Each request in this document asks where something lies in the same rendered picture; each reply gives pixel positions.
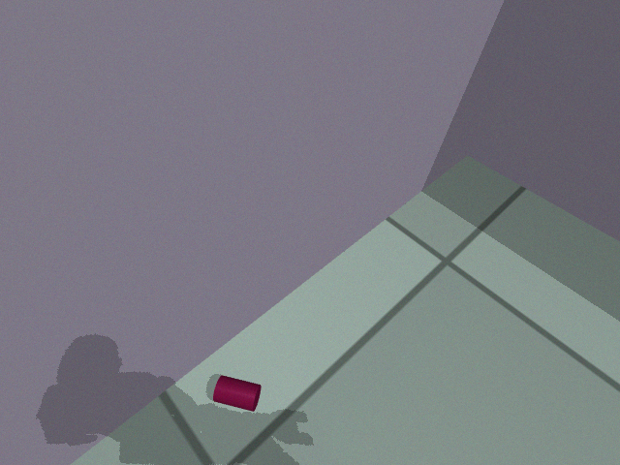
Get can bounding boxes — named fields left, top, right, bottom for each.
left=213, top=375, right=261, bottom=412

